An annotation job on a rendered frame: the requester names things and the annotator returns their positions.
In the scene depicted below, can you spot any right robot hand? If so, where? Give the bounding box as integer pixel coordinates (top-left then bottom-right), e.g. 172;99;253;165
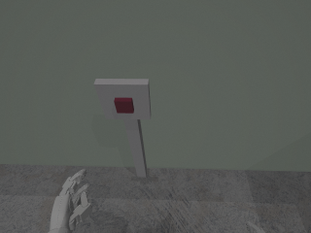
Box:
246;221;265;233

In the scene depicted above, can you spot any left robot hand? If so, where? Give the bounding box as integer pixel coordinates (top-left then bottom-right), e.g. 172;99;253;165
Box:
50;169;92;233

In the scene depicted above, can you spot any button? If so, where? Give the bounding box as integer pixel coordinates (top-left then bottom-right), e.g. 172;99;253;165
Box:
114;97;134;114

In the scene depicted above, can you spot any panel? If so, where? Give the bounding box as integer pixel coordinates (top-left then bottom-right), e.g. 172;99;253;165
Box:
93;79;152;178

